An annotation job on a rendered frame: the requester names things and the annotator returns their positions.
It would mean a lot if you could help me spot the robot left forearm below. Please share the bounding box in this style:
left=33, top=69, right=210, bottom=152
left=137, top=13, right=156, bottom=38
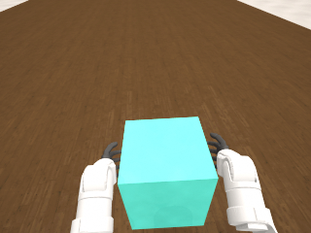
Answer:
left=70, top=158, right=117, bottom=233

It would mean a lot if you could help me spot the right robot hand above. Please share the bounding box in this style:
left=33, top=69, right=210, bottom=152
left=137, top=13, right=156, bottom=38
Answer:
left=206, top=132, right=229, bottom=169

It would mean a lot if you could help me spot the robot right forearm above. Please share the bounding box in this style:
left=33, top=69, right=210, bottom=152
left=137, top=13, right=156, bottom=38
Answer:
left=217, top=149, right=278, bottom=233

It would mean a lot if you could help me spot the left robot hand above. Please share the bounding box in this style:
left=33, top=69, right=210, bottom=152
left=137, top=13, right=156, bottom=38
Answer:
left=101, top=142, right=122, bottom=178

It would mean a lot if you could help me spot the carton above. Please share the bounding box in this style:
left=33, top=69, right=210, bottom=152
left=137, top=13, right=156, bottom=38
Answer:
left=118, top=116, right=219, bottom=230

